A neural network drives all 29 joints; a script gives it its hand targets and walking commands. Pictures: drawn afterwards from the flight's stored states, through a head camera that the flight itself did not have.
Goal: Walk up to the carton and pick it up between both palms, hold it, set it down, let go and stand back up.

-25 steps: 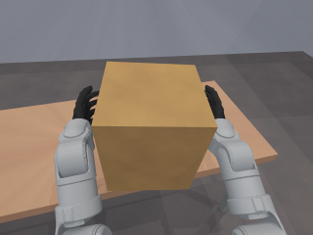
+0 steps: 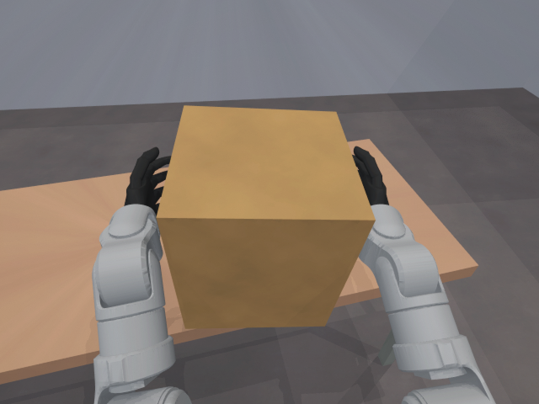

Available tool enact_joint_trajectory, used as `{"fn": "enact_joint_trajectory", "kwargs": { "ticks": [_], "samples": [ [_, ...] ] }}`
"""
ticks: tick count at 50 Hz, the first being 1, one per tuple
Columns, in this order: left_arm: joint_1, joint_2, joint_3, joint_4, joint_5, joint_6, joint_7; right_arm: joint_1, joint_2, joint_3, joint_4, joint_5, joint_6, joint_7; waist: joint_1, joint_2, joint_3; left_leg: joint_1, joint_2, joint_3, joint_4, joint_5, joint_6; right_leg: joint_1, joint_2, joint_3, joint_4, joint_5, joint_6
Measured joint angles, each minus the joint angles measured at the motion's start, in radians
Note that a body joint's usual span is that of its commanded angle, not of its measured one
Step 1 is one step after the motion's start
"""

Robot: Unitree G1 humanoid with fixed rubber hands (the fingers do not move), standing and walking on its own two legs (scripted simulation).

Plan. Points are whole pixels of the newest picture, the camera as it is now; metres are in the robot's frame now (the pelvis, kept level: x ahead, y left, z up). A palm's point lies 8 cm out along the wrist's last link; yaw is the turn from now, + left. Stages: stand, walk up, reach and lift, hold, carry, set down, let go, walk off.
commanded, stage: hold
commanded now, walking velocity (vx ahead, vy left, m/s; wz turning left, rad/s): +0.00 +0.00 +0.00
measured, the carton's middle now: (258, 222) +0.35 +0.01 +0.13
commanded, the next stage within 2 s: set down in 0.28 s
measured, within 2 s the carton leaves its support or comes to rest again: neither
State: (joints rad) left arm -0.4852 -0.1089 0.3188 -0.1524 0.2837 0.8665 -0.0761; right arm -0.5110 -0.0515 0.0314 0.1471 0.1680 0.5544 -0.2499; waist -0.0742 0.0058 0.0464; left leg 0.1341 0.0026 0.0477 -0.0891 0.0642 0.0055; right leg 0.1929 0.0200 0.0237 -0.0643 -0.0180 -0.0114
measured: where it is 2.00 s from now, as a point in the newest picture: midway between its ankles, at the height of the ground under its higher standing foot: outside the picture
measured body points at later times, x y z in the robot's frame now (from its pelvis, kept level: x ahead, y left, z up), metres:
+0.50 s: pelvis +0.00 +0.00 +0.00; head -0.03 +0.00 +0.45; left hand +0.35 +0.14 +0.18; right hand +0.33 -0.17 +0.17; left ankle +0.02 +0.12 -0.76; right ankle -0.02 -0.11 -0.76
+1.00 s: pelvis +0.01 +0.02 +0.00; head -0.01 +0.02 +0.45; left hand +0.38 +0.15 +0.15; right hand +0.36 -0.15 +0.14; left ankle +0.02 +0.12 -0.76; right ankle -0.02 -0.11 -0.76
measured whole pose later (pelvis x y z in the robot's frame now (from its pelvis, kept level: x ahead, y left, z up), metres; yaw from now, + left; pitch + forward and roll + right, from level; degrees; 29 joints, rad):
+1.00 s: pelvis +0.01 +0.02 +0.00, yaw +0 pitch -3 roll +0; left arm -0.48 -0.12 0.32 0.04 0.30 0.68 -0.08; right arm -0.49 0.00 -0.05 0.27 0.05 0.42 -0.18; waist -0.12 0.00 0.00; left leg 0.07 -0.03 0.04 -0.09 0.07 0.03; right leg 0.14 -0.01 0.02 -0.09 -0.01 0.01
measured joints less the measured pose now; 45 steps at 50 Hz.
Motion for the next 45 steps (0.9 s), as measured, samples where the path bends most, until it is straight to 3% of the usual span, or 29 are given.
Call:
{"fn": "enact_joint_trajectory", "kwargs": {
  "ticks": [15,20,25,37,45],
  "samples": [
    [0.004,0.006,0.003,0.007,-0.004,-0.007,-0.001,-0.009,-0.001,0.008,0.014,0.0,-0.004,-0.002,0.007,-0.002,-0.004,0.002,0.0,-0.002,0.0,-0.003,-0.001,0.004,0.0,-0.001,-0.003,-0.002,-0.001],
    [0.048,0.03,-0.036,-0.04,-0.036,0.0,-0.006,0.044,-0.001,0.02,-0.076,0.018,0.015,-0.036,-0.029,-0.006,-0.019,-0.006,-0.008,-0.017,0.0,-0.001,0.004,0.011,-0.007,-0.017,-0.021,0.004,0.003],
    [0.043,0.024,-0.044,-0.01,-0.029,-0.001,-0.022,0.08,0.007,0.002,-0.102,0.014,0.031,-0.043,-0.05,-0.005,-0.025,0.001,-0.01,-0.007,0.001,-0.002,0.008,0.01,-0.009,-0.007,-0.012,0.003,0.007],
    [-0.082,0.0,0.016,0.152,0.027,-0.083,-0.008,-0.053,0.015,-0.073,0.081,-0.056,-0.039,0.037,0.002,-0.005,-0.02,-0.07,-0.008,0.025,0.001,0.019,0.02,-0.106,-0.008,0.024,0.06,-0.005,0.016],
    [-0.037,0.011,0.013,0.193,0.022,-0.158,-0.006,-0.039,0.06,-0.098,0.143,-0.114,-0.111,0.067,-0.025,-0.01,-0.042,-0.081,-0.025,0.0,0.0,0.011,0.024,-0.081,-0.025,-0.002,0.005,0.007,0.021]
  ]
}}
